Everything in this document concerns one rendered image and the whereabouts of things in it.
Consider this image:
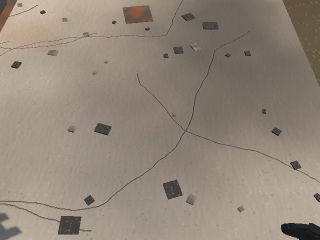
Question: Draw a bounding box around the right robot hand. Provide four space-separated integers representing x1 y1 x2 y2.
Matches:
281 223 320 240

